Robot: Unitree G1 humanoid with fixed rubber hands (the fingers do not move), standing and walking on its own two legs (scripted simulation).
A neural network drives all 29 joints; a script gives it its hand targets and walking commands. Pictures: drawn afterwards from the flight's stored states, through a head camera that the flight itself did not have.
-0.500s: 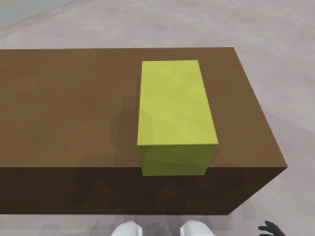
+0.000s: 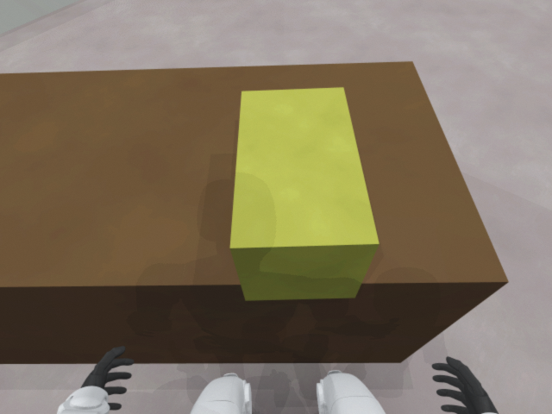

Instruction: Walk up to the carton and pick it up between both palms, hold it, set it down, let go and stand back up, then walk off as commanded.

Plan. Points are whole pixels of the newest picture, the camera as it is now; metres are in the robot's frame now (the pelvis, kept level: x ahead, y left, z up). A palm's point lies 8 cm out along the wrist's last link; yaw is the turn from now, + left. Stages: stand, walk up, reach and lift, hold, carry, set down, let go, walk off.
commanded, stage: reach and lift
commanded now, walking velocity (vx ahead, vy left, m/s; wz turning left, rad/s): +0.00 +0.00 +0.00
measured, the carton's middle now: (296, 190) +0.45 -0.03 +0.03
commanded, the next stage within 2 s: none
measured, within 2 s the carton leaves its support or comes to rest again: neither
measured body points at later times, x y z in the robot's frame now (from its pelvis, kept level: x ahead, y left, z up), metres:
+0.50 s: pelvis -0.01 -0.04 +0.04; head +0.02 -0.01 +0.49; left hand +0.16 +0.23 -0.06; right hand +0.13 -0.29 -0.04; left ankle +0.04 +0.12 -0.68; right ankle +0.04 -0.12 -0.68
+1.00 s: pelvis -0.04 +0.00 +0.05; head -0.06 +0.01 +0.49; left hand +0.17 +0.24 +0.01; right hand +0.13 -0.24 +0.01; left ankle +0.04 +0.12 -0.68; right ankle -0.01 -0.10 -0.67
